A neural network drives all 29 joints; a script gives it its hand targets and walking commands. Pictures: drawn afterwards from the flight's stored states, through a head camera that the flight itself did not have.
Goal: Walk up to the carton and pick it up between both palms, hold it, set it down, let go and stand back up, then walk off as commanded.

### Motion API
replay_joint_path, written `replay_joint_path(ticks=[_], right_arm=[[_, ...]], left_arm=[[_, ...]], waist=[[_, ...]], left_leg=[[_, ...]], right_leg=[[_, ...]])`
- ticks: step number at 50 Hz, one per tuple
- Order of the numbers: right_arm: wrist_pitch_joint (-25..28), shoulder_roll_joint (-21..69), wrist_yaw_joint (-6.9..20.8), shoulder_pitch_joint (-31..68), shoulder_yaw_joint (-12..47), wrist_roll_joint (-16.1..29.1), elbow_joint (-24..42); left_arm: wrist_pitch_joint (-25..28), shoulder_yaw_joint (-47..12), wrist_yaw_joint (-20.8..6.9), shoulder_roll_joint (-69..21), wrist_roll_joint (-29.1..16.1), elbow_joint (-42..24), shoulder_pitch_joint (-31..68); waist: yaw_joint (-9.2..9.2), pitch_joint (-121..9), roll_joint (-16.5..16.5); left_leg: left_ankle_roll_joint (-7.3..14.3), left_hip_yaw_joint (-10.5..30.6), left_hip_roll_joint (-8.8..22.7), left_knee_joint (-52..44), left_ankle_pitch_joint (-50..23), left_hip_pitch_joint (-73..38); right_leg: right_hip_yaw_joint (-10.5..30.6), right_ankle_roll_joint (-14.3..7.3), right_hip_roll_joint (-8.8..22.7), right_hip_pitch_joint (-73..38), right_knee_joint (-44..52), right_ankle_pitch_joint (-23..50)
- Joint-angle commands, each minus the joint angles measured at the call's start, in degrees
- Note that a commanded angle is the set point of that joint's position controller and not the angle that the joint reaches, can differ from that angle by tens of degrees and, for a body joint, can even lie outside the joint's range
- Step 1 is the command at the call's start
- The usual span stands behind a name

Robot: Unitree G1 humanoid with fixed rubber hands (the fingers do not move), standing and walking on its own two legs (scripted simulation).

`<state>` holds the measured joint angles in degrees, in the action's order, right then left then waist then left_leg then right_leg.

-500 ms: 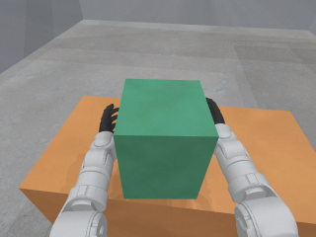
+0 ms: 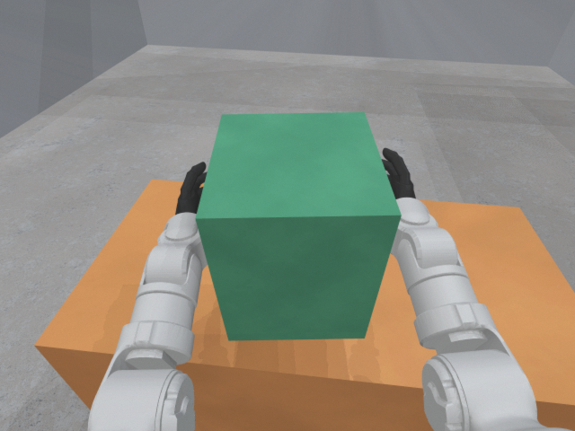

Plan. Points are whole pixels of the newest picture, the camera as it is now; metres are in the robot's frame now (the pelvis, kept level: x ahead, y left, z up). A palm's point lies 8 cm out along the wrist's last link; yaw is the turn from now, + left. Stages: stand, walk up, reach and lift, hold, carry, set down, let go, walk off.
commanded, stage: reach and lift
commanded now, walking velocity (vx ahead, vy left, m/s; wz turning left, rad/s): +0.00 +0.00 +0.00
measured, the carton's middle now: (294, 229) +0.37 +0.02 +0.14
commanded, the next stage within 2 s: hold in 1.12 s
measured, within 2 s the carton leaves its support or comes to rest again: neither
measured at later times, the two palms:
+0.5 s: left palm (186, 202) +0.37 +0.17 +0.18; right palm (400, 201) +0.38 -0.13 +0.19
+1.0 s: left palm (182, 197) +0.37 +0.17 +0.19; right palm (401, 195) +0.37 -0.12 +0.20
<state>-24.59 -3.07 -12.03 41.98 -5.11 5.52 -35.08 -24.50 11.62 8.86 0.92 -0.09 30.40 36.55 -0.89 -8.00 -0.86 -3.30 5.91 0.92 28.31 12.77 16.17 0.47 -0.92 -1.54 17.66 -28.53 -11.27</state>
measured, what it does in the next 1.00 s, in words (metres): stands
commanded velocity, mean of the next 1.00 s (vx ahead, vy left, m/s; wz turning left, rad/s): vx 0.00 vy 0.00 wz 0.00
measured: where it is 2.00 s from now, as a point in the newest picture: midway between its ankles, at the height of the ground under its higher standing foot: outside the picture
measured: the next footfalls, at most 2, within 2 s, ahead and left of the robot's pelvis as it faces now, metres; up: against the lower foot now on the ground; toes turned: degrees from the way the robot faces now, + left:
none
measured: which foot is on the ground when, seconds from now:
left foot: down 0.00-1.00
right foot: down 0.00-1.00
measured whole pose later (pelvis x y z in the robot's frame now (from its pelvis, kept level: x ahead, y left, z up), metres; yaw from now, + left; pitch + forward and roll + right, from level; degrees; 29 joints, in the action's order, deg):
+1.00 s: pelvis +0.00 +0.00 +0.00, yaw +0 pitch -1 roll +0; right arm -31.5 -2.2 -13.9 44.7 -6.3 5.9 -34.1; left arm -35.3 14.0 6.2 2.7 1.6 28.9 41.9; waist 0.1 -8.9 -0.8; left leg -3.0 5.9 0.8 28.3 12.6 15.3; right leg 0.5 -0.7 -1.4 16.4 -27.7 -10.6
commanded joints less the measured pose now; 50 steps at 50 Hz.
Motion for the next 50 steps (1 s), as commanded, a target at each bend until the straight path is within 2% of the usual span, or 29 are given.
replay_joint_path(ticks=[1,2,3,5,6,8,9,12,13,17,18,19,20,23,25,30,32,34,35,36,37,38,39,40,41,43,46,49,50], right_arm=[[1.9,46.7,4.4,49.5,18.9,8.9,12.8],[1.2,45.7,4.0,47.7,16.4,7.2,9.8],[1.2,43.2,4.2,46.9,13.8,6.3,6.7],[1.4,42.7,4.3,50.7,11.4,4.9,5.1],[2.3,42.7,4.5,53.5,11.1,5.1,7.4],[3.3,43.9,4.0,56.6,12.2,6.4,12.7],[4.1,46.2,4.0,61.2,15.0,7.9,19.0],[4.7,46.9,3.9,62.8,17.2,10.4,22.6],[4.5,47.4,4.1,65.3,18.3,10.4,24.4],[2.6,46.5,4.8,60.7,16.0,9.5,17.2],[2.2,45.9,4.9,58.5,15.4,8.9,16.2],[1.7,45.0,4.8,58.6,14.3,8.4,12.9],[2.3,45.0,5.0,59.8,14.3,8.8,15.0],[1.4,43.4,4.9,58.3,10.9,6.7,9.1],[1.9,42.8,4.9,61.5,11.4,6.4,11.0],[2.3,44.8,5.0,65.1,13.9,8.9,15.5],[2.2,45.2,4.8,64.9,16.7,10.8,19.4],[2.2,45.3,4.2,66.1,17.7,12.0,22.5],[1.6,44.6,4.1,65.2,17.5,12.4,22.4],[1.0,43.9,4.2,63.1,17.3,12.2,19.8],[0.7,44.7,3.9,63.8,18.1,12.3,22.2],[0.1,43.0,4.1,63.8,16.6,12.1,18.0],[0.0,44.7,3.9,63.1,17.4,12.3,20.1],[-0.7,42.6,3.9,62.2,15.5,11.5,16.8],[-1.2,43.9,3.4,61.4,16.4,11.3,18.8],[-1.2,44.2,3.6,62.9,17.2,12.1,19.9],[-2.1,43.6,3.2,62.6,17.8,13.7,22.1],[-3.0,42.2,3.4,63.7,17.4,14.0,20.7],[-3.0,43.6,3.5,63.7,18.4,14.5,22.8]], left_arm=[[0.2,-21.1,-12.9,-33.3,-1.0,-16.0,58.8],[-0.5,-18.7,-14.0,-31.5,0.0,-12.2,56.7],[-1.4,-18.3,-14.5,-32.4,1.3,-10.5,55.5],[-2.2,-15.7,-16.0,-32.6,2.7,-4.3,55.2],[-2.3,-17.4,-16.4,-33.7,2.2,-5.9,57.2],[-2.0,-19.9,-16.6,-35.8,0.1,-7.8,57.3],[-1.5,-20.4,-16.2,-36.6,-1.4,-10.0,59.0],[-0.8,-24.8,-14.6,-38.4,-4.2,-15.3,62.7],[-0.7,-24.9,-14.0,-38.9,-4.6,-15.3,63.9],[-1.2,-23.3,-13.0,-37.2,-4.2,-15.8,65.5],[-1.4,-24.0,-13.1,-37.7,-4.2,-15.9,65.1],[-2.4,-21.6,-13.8,-35.8,-2.5,-12.2,64.2],[-2.4,-22.1,-13.7,-37.5,-2.5,-13.1,63.0],[-3.3,-18.4,-14.9,-35.8,-0.2,-7.5,61.6],[-3.7,-18.2,-15.4,-35.7,0.0,-6.1,61.1],[-3.5,-19.2,-14.8,-36.6,-1.3,-10.4,64.2],[-3.5,-22.6,-14.0,-37.5,-3.2,-15.9,64.9],[-3.9,-24.9,-13.6,-38.6,-4.0,-16.5,64.6],[-4.2,-24.1,-13.5,-38.2,-4.0,-16.1,63.6],[-4.4,-25.0,-13.3,-38.5,-4.5,-17.4,65.6],[-4.9,-24.8,-13.6,-38.3,-4.4,-17.4,64.7],[-5.2,-22.5,-13.5,-36.7,-3.0,-14.9,65.0],[-5.4,-23.0,-13.8,-36.8,-3.3,-17.5,63.3],[-6.3,-21.6,-14.0,-36.5,-2.2,-14.0,62.3],[-6.7,-20.0,-14.5,-35.4,-2.0,-14.6,60.4],[-7.2,-20.1,-14.7,-36.2,-1.3,-15.5,60.4],[-7.8,-21.4,-14.9,-37.3,-2.5,-17.8,59.6],[-8.9,-20.7,-14.7,-36.4,-1.7,-15.9,60.9],[-8.6,-22.7,-14.5,-37.6,-3.1,-20.6,62.3]], waist=[[6.99,-24.9,1.3],[8.04,-20.6,0.1],[9.55,-18.3,1.6],[8.89,-13.6,1.0],[9.69,-17.0,2.0],[10.45,-22.2,2.4],[8.26,-27.1,0.8],[9.37,-33.4,3.9],[8.26,-33.6,3.4],[8.34,-29.5,3.2],[9.86,-28.6,3.5],[9.10,-24.2,3.8],[8.82,-26.0,3.2],[9.87,-19.0,2.6],[9.17,-19.4,1.7],[7.88,-25.2,2.0],[8.44,-31.6,2.8],[8.90,-32.5,4.3],[8.93,-31.6,2.9],[9.75,-31.3,4.4],[9.27,-32.1,3.4],[8.58,-28.4,4.3],[8.77,-31.1,3.5],[8.98,-26.0,3.6],[8.73,-25.9,0.7],[7.71,-27.1,1.8],[8.82,-28.2,2.0],[8.29,-26.4,3.6],[8.20,-29.6,3.5]], left_leg=[[1.3,-3.9,-6.7,-7.7,-4.6,-1.3],[1.9,-4.8,-6.9,-8.5,-2.0,-0.3],[1.6,-4.3,-6.4,-9.0,-0.7,-0.8],[2.3,-5.0,-6.2,-10.2,2.3,0.1],[2.2,-4.9,-6.0,-9.8,2.2,-0.5],[1.4,-4.6,-6.0,-9.0,-1.2,-1.3],[1.6,-4.6,-6.0,-8.5,-4.1,-1.2],[0.4,-3.5,-6.2,-6.7,-7.7,-3.4],[0.6,-3.4,-6.2,-6.6,-7.6,-3.9],[0.6,-3.2,-5.6,-6.9,-6.2,-3.4],[0.3,-3.2,-5.6,-6.9,-6.3,-4.1],[0.6,-3.7,-5.8,-7.7,-2.2,-2.4],[0.5,-3.3,-5.5,-7.6,-4.2,-2.9],[1.3,-4.3,-5.7,-9.1,0.5,-1.6],[1.7,-4.7,-5.9,-9.5,2.1,-0.5],[1.6,-4.3,-5.9,-8.3,-2.5,-2.1],[0.8,-3.5,-5.7,-6.9,-7.3,-4.1],[0.2,-3.2,-5.8,-6.0,-9.3,-4.7],[0.2,-2.8,-5.7,-5.7,-10.1,-4.8],[-0.3,-2.8,-5.7,-6.0,-9.1,-4.8],[0.2,-3.2,-5.9,-5.9,-9.1,-4.6],[0.2,-3.2,-5.9,-7.2,-5.1,-3.2],[0.6,-3.6,-6.2,-6.4,-7.2,-3.5],[0.7,-3.5,-5.8,-7.5,-4.4,-2.4],[1.5,-4.1,-6.3,-7.3,-4.7,-2.4],[1.3,-4.0,-6.1,-7.5,-5.7,-1.8],[1.0,-3.4,-6.0,-7.1,-8.7,-3.0],[0.9,-3.3,-5.8,-7.8,-5.5,-2.7],[0.7,-3.1,-5.6,-7.2,-8.2,-3.2]], right_leg=[[1.6,6.0,0.6,-28.4,8.4,17.8],[1.8,6.3,1.6,-27.7,9.2,16.1],[1.0,5.8,0.8,-25.8,9.5,13.0],[0.9,5.3,1.0,-22.8,10.9,6.9],[0.7,5.1,0.7,-22.5,10.8,5.5],[0.8,4.9,0.6,-25.5,10.2,11.8],[1.3,5.1,0.3,-27.8,9.3,15.7],[0.9,5.0,-0.4,-28.8,8.3,19.8],[0.7,4.9,-0.6,-28.2,8.2,18.8],[0.7,4.5,-0.7,-25.3,8.3,17.4],[0.3,4.5,-0.9,-24.8,8.5,17.2],[0.4,4.4,-0.3,-23.5,9.3,12.5],[0.2,4.2,-0.9,-24.2,9.3,13.5],[0.2,4.5,-0.1,-22.2,10.9,8.3],[0.2,4.6,0.1,-22.3,11.0,7.0],[0.5,4.7,-0.2,-24.5,10.1,12.3],[0.5,4.4,-1.0,-27.6,8.5,19.0],[0.7,4.3,-1.1,-27.1,8.2,20.9],[0.4,4.3,-1.4,-27.9,8.3,21.9],[0.5,4.0,-1.3,-26.7,8.4,20.4],[0.8,4.3,-1.2,-28.3,8.5,21.2],[0.7,4.3,-0.8,-25.5,9.2,15.9],[1.0,4.6,-0.5,-28.0,9.0,19.3],[0.7,4.3,-0.6,-25.7,9.5,16.1],[1.3,5.0,-0.1,-27.4,9.8,17.7],[1.2,4.7,-0.2,-28.3,9.6,17.9],[1.0,4.9,-0.6,-29.3,9.1,22.0],[1.1,4.6,-0.7,-26.9,9.7,17.2],[1.2,4.1,-1.1,-28.4,8.7,20.1]])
